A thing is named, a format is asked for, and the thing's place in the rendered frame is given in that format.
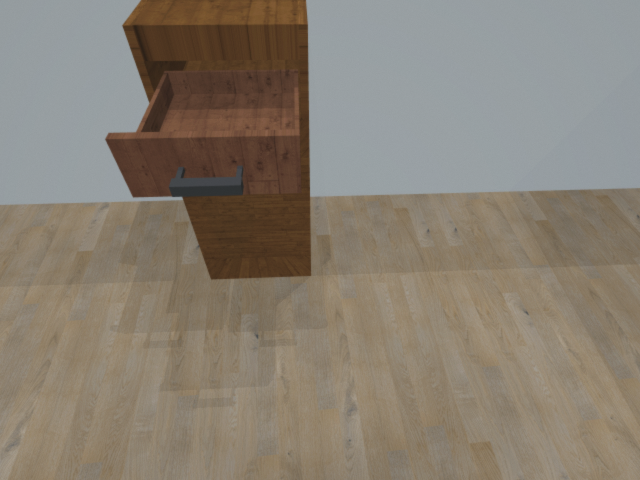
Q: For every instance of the drawer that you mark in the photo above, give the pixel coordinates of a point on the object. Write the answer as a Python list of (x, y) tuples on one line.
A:
[(210, 122)]

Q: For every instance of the cabinet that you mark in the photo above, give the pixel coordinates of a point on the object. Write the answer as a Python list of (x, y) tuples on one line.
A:
[(240, 236)]

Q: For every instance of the handle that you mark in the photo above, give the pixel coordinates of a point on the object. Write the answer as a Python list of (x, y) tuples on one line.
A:
[(211, 186)]

